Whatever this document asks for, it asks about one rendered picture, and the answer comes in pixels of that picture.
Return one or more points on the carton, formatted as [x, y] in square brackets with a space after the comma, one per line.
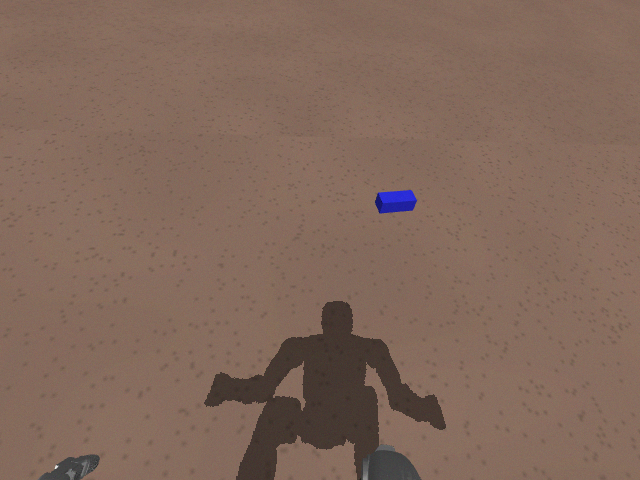
[395, 201]

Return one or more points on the left robot hand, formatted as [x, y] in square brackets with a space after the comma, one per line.
[73, 469]

